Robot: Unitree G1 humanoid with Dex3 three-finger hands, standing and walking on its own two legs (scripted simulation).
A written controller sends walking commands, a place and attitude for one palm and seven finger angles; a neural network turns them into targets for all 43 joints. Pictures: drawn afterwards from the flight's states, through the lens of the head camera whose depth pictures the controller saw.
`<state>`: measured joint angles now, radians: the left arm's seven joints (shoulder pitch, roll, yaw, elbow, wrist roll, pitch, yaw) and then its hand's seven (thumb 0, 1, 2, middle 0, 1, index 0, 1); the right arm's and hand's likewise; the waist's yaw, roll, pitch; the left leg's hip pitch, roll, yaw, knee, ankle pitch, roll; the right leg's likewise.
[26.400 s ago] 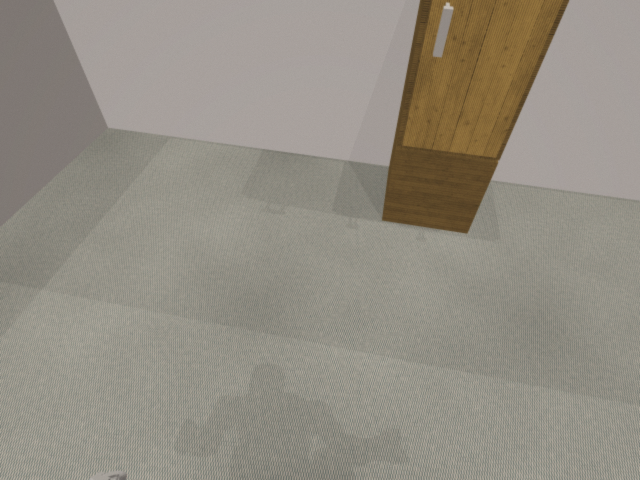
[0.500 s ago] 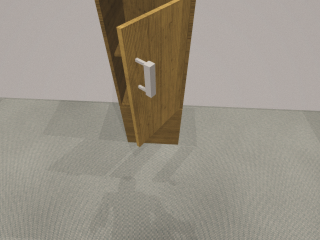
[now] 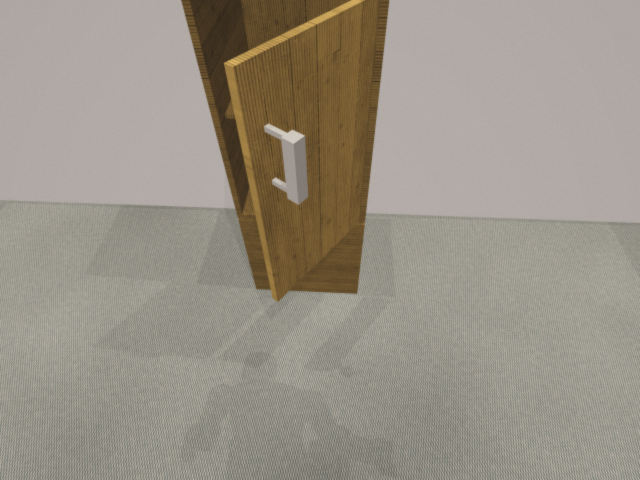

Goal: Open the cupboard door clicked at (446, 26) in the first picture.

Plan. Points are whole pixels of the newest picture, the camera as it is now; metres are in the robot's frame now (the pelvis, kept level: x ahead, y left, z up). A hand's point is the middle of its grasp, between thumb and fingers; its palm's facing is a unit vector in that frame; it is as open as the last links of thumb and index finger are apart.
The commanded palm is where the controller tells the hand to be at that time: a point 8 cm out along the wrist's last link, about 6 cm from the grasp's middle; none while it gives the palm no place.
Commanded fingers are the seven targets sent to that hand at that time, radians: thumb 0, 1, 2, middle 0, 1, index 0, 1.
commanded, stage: walk to a spot facing it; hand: left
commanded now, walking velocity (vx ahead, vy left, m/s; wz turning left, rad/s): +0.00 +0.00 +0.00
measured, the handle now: (285, 163) +0.57 +0.09 +0.06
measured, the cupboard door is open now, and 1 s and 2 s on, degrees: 54 54 54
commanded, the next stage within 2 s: none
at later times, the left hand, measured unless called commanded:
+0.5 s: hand out of the picture +0.09 +0.18 -0.18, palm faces -0.15 -0.95 -0.27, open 7.4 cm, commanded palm none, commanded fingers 0.00 0.90 0.90 -0.20 -0.30 -0.20 -0.30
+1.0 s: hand (237, 469) +0.17 +0.14 -0.18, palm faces -0.38 -0.89 -0.26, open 7.4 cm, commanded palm none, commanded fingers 0.00 0.90 0.90 -0.20 -0.30 -0.20 -0.30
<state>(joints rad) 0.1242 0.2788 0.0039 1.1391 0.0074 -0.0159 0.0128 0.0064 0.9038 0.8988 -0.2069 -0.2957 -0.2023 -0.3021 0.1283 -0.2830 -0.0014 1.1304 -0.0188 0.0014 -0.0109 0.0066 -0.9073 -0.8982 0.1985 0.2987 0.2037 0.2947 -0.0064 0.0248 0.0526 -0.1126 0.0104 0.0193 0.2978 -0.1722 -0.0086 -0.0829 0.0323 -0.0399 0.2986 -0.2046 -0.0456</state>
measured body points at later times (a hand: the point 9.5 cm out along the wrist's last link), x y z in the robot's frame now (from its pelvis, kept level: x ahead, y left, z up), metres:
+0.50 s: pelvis -0.01 -0.02 -0.03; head +0.03 -0.05 +0.42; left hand +0.09 +0.23 -0.16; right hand -0.02 -0.27 -0.19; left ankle -0.01 +0.12 -0.75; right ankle -0.03 -0.11 -0.76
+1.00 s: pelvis -0.01 -0.03 -0.02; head +0.05 -0.05 +0.43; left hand +0.19 +0.19 -0.16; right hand -0.02 -0.29 -0.16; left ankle +0.04 +0.15 -0.75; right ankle -0.06 -0.13 -0.71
